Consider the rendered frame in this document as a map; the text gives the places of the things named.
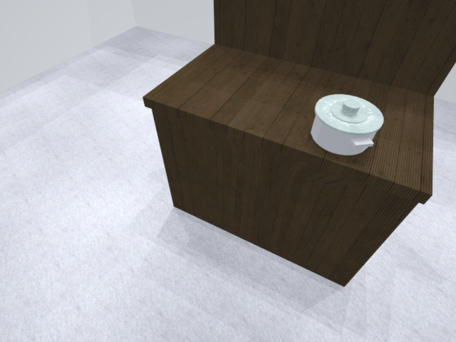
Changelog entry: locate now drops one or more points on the table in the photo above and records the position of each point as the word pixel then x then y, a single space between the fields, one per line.
pixel 234 124

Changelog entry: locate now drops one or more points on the pot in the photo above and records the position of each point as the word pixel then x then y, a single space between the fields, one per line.
pixel 339 143

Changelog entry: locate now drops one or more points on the knob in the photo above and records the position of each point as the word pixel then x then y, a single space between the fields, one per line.
pixel 351 106

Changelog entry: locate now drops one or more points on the lid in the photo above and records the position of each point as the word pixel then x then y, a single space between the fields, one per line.
pixel 366 121

